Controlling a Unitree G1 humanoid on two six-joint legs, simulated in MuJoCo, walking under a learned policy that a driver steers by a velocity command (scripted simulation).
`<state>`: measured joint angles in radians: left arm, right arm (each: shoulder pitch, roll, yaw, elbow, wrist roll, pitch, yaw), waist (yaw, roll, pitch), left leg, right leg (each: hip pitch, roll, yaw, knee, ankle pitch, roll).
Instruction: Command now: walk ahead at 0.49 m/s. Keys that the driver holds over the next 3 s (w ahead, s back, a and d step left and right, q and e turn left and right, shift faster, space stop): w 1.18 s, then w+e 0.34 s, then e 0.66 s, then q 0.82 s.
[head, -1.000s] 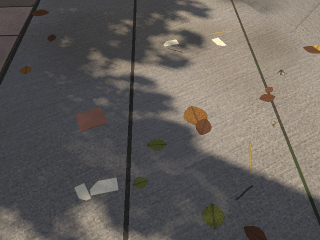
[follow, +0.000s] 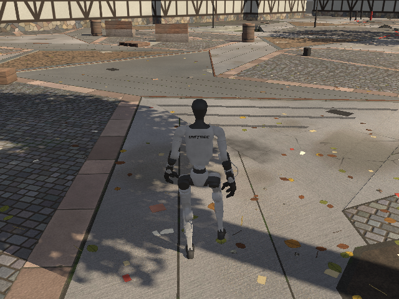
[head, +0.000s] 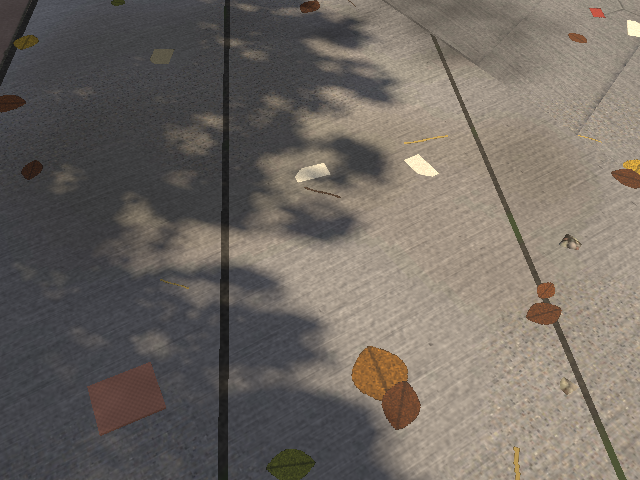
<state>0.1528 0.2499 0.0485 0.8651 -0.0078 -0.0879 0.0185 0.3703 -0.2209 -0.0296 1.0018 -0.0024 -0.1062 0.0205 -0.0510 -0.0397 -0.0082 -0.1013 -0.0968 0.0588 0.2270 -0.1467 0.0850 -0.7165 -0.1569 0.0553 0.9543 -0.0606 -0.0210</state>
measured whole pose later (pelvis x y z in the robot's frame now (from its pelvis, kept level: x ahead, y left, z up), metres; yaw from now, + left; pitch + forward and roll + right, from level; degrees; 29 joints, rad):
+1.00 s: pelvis +0.56 -0.01 -0.01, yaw +0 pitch +1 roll +0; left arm 0.25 0.26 0.06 0.94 -0.02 -0.09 0.01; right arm 0.23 -0.24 -0.06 0.93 0.00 -0.10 0.03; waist -0.01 -0.04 0.02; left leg -0.27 -0.05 0.07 0.39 -0.14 0.07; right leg -0.52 -0.09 0.02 1.16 -0.31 -0.05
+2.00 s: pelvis +1.03 -0.08 -0.01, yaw -24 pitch +2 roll +0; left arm 0.23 0.32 0.08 0.75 -0.02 0.03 0.04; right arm 0.06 -0.24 -0.05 0.76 -0.02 -0.04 -0.02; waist 0.02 -0.03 0.04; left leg -0.41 -0.01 0.01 0.47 -0.09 0.03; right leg -0.48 0.07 0.09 1.16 -0.53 0.05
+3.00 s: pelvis +1.03 -0.08 +0.00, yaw -12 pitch +3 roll -2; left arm 0.12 0.33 0.11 0.77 0.00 0.02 0.05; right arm 0.18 -0.30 -0.07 0.71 0.01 0.01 -0.01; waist 0.00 -0.03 0.04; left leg -0.26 -0.04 -0.06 0.43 -0.21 0.07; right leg -0.56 -0.01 0.05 1.08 -0.35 0.07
